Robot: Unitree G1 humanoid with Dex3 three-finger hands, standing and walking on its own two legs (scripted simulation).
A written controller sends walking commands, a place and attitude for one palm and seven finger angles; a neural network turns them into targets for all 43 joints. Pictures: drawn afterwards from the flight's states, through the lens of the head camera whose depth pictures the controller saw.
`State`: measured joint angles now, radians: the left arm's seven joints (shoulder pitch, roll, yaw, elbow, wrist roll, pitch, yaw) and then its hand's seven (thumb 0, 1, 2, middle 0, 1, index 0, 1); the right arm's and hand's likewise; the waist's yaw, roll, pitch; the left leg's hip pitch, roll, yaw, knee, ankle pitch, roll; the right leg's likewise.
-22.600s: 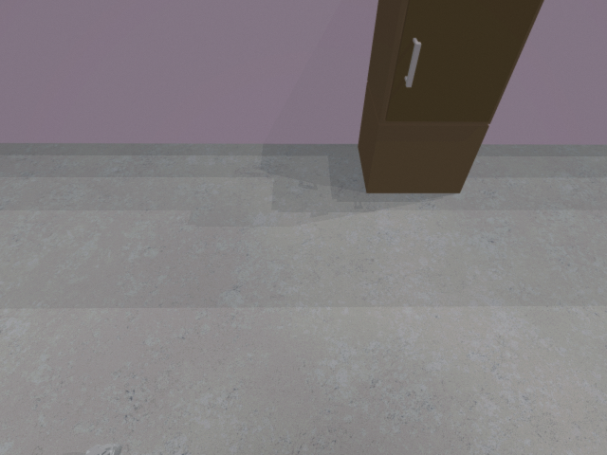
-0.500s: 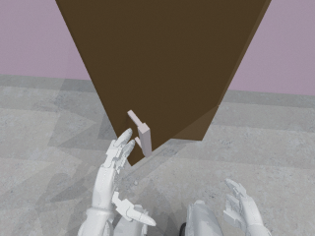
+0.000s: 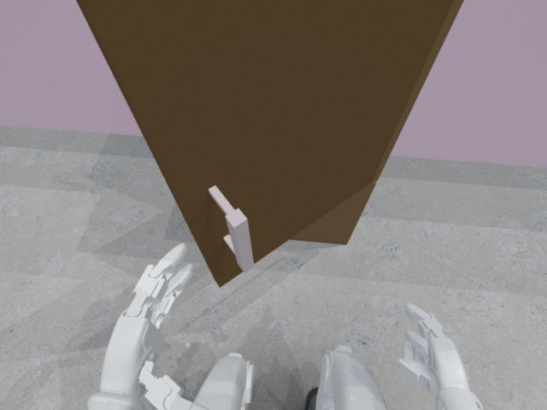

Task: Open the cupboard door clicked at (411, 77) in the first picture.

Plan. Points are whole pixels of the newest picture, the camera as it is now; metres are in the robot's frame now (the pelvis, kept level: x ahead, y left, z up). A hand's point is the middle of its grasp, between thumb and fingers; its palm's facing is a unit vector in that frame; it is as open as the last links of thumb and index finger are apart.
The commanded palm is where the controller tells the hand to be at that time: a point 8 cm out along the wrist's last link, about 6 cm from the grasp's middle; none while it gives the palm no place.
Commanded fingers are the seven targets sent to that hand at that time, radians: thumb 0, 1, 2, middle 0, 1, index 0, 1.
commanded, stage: draw the hand back to the body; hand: left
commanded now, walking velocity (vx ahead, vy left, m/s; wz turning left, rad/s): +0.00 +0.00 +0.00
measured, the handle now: (233, 233) +0.34 +0.08 +0.05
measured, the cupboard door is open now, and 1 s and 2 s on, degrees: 42 42 42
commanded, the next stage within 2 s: step back with the hand held close in 1.62 s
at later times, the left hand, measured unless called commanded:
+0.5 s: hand (121, 338) +0.19 +0.16 +0.14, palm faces -0.05 -0.99 -0.09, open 16.3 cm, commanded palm +0.16 +0.22 +0.15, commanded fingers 0.00 -0.36 0.36 -0.16 -0.30 -0.16 -0.30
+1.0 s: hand out of the picture +0.22 +0.25 +0.24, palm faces +0.31 -0.86 -0.41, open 12.0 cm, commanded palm +0.18 +0.29 +0.26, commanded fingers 0.00 0.51 0.74 -0.19 -0.30 -0.19 -0.30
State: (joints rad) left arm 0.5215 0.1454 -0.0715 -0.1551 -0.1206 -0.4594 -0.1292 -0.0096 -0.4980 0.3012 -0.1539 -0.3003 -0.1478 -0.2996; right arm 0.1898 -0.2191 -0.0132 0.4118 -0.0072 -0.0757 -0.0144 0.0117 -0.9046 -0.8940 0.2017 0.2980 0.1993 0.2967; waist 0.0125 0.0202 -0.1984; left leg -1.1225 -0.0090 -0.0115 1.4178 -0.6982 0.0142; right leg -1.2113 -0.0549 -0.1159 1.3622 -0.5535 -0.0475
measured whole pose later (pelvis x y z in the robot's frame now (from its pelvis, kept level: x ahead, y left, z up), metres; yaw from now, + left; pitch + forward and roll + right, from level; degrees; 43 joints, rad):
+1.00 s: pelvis +0.04 +0.02 +0.13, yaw +0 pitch +0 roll -1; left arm 0.58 0.31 0.17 -0.39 -0.03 -0.02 0.12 0.00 0.18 0.59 -0.19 -0.30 -0.18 -0.30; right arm 0.25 -0.22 0.06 0.56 0.00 -0.14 -0.10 0.01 -0.90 -0.89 0.20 0.30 0.20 0.30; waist 0.06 0.08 -0.06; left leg -0.19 -0.02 0.01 0.60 -0.41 0.04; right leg -0.28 -0.03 -0.09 0.58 -0.30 0.00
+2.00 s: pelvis +0.01 +0.01 +0.14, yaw -2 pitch +0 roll -1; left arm 0.54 0.37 0.37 -0.43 -0.03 -0.16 0.11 0.02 0.89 0.90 -0.21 -0.30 -0.21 -0.30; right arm 0.17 -0.25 0.00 0.59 -0.01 -0.06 -0.08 0.01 -0.90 -0.89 0.20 0.30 0.20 0.30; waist 0.01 0.05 0.02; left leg -0.16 -0.01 0.04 0.44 -0.27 0.03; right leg -0.25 -0.01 -0.07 0.40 -0.14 -0.01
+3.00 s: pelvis -0.10 +0.01 +0.14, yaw -4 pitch +6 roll +0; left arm 0.51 0.43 0.43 -0.54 -0.04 -0.21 0.12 0.02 0.89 0.90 -0.21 -0.30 -0.21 -0.30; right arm 0.05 -0.18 0.01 0.62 -0.04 -0.12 -0.01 0.01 -0.90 -0.89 0.20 0.30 0.20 0.30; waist 0.04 -0.02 0.06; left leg -0.45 0.01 0.07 0.42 -0.07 0.03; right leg -0.17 0.05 0.03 0.50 -0.38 0.00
